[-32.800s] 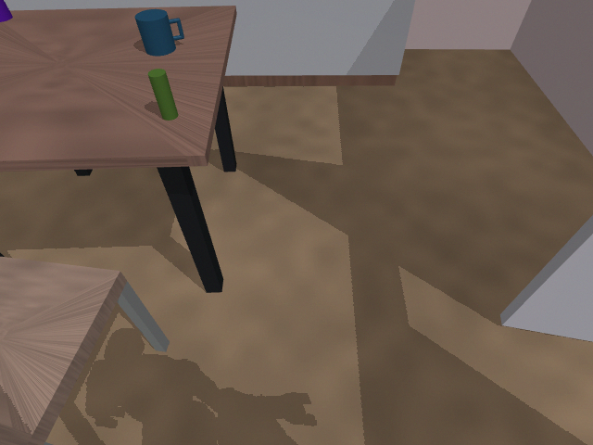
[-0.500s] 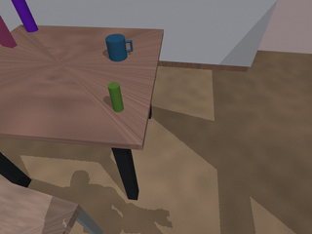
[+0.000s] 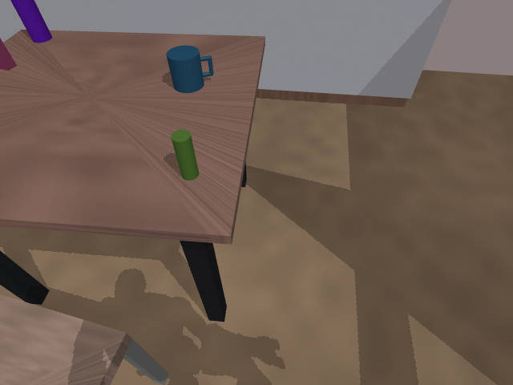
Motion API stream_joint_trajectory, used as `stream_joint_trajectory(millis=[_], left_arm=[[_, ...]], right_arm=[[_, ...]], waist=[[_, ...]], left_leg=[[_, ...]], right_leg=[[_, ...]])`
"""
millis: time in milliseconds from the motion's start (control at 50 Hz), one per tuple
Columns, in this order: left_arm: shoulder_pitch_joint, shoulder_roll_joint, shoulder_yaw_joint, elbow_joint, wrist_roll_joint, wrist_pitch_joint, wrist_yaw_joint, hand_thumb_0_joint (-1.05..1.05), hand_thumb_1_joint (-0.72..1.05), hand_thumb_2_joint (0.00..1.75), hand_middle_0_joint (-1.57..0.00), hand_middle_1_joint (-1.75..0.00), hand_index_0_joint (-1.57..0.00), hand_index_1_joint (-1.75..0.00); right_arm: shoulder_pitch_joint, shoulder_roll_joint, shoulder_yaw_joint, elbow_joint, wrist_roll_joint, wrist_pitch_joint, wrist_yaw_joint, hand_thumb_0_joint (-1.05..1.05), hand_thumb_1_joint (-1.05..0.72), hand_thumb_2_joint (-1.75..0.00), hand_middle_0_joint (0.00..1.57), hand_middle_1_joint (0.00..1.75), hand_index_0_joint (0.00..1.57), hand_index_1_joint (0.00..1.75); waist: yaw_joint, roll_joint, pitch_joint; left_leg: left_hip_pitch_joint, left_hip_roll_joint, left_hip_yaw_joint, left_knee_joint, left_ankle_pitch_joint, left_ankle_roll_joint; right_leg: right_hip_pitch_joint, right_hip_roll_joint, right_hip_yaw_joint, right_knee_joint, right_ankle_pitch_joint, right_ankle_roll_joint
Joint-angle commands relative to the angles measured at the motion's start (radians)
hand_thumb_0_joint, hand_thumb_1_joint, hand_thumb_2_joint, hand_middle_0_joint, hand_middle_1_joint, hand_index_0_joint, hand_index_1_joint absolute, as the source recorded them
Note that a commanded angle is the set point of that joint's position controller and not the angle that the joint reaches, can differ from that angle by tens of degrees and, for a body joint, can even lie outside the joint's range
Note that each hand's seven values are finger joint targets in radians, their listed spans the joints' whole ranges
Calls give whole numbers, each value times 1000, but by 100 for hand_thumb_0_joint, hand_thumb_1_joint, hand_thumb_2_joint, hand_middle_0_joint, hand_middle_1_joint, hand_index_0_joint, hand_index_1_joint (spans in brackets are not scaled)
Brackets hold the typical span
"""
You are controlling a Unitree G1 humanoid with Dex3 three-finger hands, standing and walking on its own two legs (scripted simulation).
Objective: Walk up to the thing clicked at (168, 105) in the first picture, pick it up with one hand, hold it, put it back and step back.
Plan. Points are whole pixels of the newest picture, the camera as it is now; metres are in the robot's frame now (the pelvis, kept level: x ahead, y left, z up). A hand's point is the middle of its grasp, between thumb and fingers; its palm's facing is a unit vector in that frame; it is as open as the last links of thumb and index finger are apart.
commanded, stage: stand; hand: left
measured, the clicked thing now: (185, 156) +0.56 +0.17 +0.01
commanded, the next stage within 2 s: step back in 1.38 s
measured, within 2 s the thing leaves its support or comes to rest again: neither
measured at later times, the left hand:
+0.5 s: hand out of the picture +0.10 +0.25 -0.16, palm faces -0.02 -0.94 -0.34, open 7.3 cm
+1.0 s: hand out of the picture +0.09 +0.25 -0.16, palm faces -0.02 -0.94 -0.34, open 7.3 cm
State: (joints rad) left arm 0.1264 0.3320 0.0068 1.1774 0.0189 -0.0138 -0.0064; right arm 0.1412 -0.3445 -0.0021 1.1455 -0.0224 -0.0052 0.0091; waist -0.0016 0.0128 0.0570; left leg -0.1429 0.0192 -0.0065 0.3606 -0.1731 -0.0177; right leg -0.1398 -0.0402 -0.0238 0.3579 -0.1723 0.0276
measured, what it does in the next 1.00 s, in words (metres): stands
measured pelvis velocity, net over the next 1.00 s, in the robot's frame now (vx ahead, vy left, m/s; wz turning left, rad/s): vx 0.02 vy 0.00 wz -0.01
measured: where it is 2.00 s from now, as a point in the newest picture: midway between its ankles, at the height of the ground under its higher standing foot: outside the picture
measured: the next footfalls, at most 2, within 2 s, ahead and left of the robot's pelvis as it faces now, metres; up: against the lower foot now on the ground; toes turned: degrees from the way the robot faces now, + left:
left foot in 1.84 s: -0.05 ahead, +0.14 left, +0.00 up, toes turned +0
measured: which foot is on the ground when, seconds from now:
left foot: down 0.00-1.00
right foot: down 0.00-1.00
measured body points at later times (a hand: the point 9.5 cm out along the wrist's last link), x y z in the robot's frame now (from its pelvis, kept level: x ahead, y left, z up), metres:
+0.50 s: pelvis +0.02 +0.00 +0.00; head +0.03 +0.00 +0.45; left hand +0.10 +0.30 -0.13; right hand +0.09 -0.30 -0.13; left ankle +0.02 +0.13 -0.75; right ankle +0.02 -0.14 -0.75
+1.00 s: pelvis +0.02 +0.00 +0.00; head +0.02 +0.00 +0.45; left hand +0.09 +0.30 -0.13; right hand +0.08 -0.30 -0.13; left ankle +0.02 +0.13 -0.75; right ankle +0.02 -0.14 -0.75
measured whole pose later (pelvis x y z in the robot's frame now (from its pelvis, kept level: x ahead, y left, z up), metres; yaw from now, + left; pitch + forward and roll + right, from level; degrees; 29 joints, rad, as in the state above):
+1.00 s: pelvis +0.02 +0.00 +0.00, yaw +0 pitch -2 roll +0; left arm 0.11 0.34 0.02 1.15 0.01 -0.01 -0.01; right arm 0.12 -0.35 0.00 1.14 -0.02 -0.01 0.01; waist 0.00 0.01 0.05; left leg -0.10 0.02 0.00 0.32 -0.18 -0.02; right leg -0.10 -0.04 -0.02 0.32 -0.18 0.03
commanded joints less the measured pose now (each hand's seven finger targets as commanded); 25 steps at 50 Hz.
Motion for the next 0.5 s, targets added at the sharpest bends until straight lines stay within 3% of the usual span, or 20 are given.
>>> stream_joint_trajectory(millis=[0, 40, 80, 300, 380, 480], left_arm=[[-42, 215, 33, -51, -3, -22, 20, 0, 90, 90, -20, -30, -20, -30], [-45, 212, 32, -50, -4, -22, 20, 0, 90, 90, -20, -30, -20, -30], [-50, 215, 33, -49, -6, -21, 19, 0, 90, 90, -20, -30, -20, -30], [-60, 215, 38, -54, -6, -18, 19, 0, 90, 90, -20, -30, -20, -30], [-60, 207, 37, -60, -8, -18, 19, 0, 90, 90, -20, -30, -20, -30], [-68, 213, 39, -64, -7, -16, 19, 0, 90, 90, -20, -30, -20, -30]], right_arm=[[-44, -208, -36, -57, 7, -24, -19, 0, -90, -90, 20, 30, 20, 30], [-48, -209, -36, -57, 9, -24, -20, 0, -90, -90, 20, 30, 20, 30], [-39, -207, -33, -52, 10, -22, -20, 0, -90, -90, 20, 30, 20, 30], [-56, -209, -32, -55, 9, -24, -22, 0, -90, -90, 20, 30, 20, 30], [-65, -214, -35, -59, 10, -26, -25, 0, -90, -90, 20, 30, 20, 30], [-63, -211, -34, -57, 10, -25, -24, 0, -90, -90, 20, 30, 20, 30]], waist=[[6, -8, -72], [4, -21, -69], [2, -20, -54], [5, -16, -68], [5, -9, -92], [1, -15, -88]], left_leg=[[-4, 105, -94, -76, 41, 42], [13, 103, -90, -69, 89, 38], [-3, 100, -88, -75, 58, 37], [22, 108, -84, -78, 116, 32], [48, 111, -80, -62, 200, 30], [40, 111, -75, -72, 181, 29]], right_leg=[[37, -98, 93, -66, 66, -39], [32, -92, 86, -67, 85, -34], [35, -93, 89, -78, 68, -32], [55, -95, 79, -74, 112, -30], [67, -96, 74, -68, 185, -32], [76, -98, 74, -68, 184, -32]])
